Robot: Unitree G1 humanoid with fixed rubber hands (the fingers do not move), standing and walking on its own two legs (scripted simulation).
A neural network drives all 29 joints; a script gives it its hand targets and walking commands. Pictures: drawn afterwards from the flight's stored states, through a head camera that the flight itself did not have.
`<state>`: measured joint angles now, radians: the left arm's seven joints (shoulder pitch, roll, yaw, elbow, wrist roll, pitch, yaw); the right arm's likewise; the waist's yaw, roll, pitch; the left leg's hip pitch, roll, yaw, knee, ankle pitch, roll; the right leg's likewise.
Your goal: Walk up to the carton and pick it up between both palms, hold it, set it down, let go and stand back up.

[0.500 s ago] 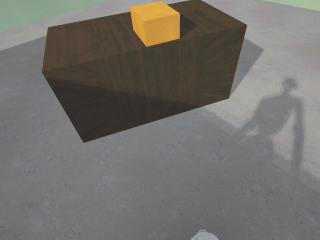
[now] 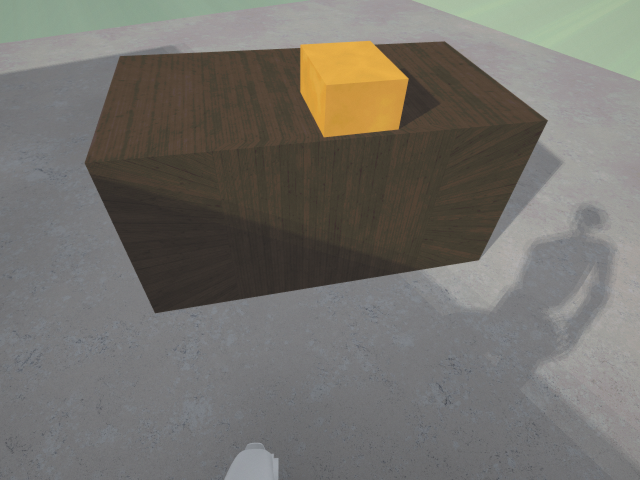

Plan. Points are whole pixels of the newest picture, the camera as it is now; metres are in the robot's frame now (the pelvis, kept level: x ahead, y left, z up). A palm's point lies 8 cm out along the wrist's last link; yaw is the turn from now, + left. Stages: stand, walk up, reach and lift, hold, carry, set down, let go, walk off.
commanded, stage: walk up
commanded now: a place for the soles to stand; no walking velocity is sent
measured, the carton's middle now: (348, 86) +1.20 -0.02 -0.02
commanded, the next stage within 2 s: none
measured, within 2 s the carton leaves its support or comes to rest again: neither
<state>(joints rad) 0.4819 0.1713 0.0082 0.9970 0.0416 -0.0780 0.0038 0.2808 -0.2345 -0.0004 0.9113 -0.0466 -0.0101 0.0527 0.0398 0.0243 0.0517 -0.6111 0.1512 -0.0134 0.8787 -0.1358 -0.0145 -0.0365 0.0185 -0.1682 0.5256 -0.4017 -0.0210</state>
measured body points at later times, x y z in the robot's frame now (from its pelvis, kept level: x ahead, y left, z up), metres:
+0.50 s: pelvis +0.24 +0.01 +0.00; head +0.24 +0.00 +0.45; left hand +0.37 +0.26 -0.12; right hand +0.20 -0.23 -0.15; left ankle +0.20 +0.16 -0.72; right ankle +0.36 -0.13 -0.70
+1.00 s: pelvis +0.46 +0.01 -0.01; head +0.46 +0.02 +0.44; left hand +0.46 +0.24 -0.16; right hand +0.52 -0.25 -0.13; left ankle +0.62 +0.14 -0.70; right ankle +0.39 -0.14 -0.72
